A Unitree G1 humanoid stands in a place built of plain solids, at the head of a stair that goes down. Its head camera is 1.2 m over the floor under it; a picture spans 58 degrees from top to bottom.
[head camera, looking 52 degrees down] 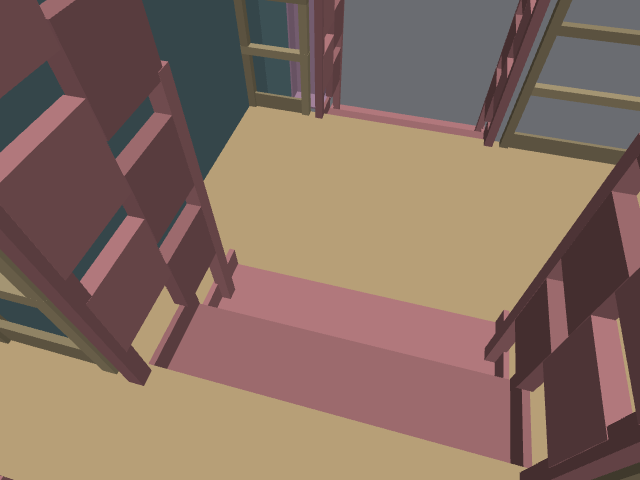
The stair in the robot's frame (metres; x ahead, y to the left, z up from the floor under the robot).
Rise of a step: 0.17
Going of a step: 0.30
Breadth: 1.12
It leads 15 degrees to the right of straight ahead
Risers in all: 3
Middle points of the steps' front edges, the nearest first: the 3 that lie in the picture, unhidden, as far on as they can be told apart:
0.35 -0.01 0.00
0.64 -0.09 -0.17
0.93 -0.17 -0.33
